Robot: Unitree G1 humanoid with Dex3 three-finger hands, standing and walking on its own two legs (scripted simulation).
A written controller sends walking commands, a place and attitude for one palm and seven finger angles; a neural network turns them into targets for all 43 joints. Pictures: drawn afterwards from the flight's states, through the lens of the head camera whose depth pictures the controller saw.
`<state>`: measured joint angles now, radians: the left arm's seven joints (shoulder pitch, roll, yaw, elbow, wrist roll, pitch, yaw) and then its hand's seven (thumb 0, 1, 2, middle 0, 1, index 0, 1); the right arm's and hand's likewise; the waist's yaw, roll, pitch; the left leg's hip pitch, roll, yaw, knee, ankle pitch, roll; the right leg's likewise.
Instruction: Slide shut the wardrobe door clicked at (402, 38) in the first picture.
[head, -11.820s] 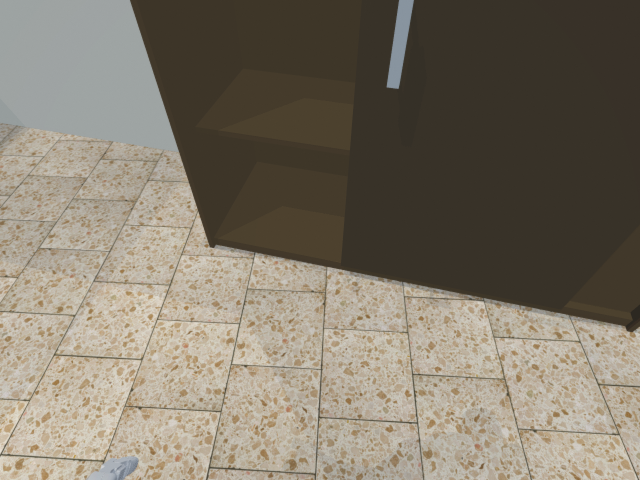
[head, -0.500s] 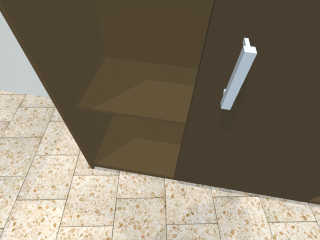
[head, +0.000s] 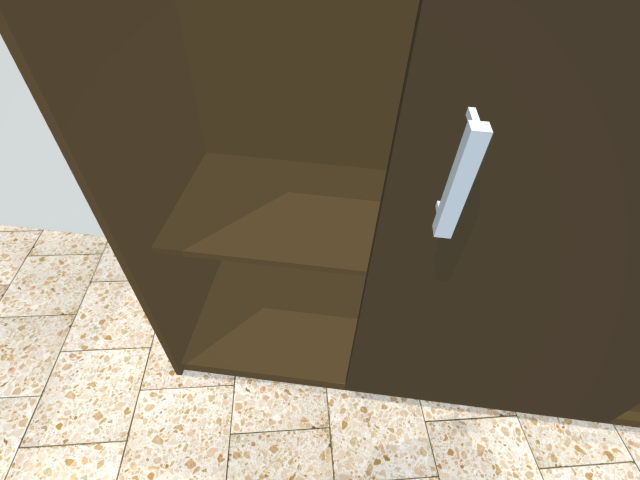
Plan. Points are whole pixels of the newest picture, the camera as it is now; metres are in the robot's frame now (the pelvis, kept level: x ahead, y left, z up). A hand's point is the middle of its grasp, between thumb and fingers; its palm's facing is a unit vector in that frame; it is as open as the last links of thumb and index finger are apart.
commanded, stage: look again from close up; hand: right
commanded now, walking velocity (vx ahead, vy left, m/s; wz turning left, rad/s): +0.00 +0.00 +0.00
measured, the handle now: (456, 175) +0.51 -0.16 +0.14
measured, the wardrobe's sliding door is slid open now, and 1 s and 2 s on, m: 0.54 0.54 0.54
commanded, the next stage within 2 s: raise the hand with hooked fingers in 1.86 s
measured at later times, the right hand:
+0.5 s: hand out of the picture -0.04 -0.15 -0.17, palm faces +0.07 +0.99 -0.16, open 7.3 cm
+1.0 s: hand out of the picture -0.03 -0.16 -0.17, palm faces +0.07 +0.99 -0.15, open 7.3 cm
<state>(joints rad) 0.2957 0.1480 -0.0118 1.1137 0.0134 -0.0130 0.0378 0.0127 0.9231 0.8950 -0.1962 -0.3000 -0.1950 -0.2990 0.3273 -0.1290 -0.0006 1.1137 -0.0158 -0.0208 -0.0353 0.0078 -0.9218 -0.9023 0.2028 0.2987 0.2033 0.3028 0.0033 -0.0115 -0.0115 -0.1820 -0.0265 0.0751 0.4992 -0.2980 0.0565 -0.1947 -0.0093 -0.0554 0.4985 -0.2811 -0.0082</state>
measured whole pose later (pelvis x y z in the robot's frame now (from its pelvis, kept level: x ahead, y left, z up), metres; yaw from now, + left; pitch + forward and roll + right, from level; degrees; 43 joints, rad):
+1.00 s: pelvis +0.00 -0.01 +0.00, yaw +0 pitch -1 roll +0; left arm 0.33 0.10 -0.02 1.14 0.01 -0.02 0.04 0.00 0.91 0.90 -0.20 -0.30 -0.19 -0.30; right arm 0.37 -0.10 0.00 1.11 -0.02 -0.02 -0.04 0.00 -0.91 -0.90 0.20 0.30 0.20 0.30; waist -0.01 0.01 0.00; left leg -0.18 -0.01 0.07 0.47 -0.28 0.04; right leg -0.19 0.01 -0.06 0.46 -0.26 -0.03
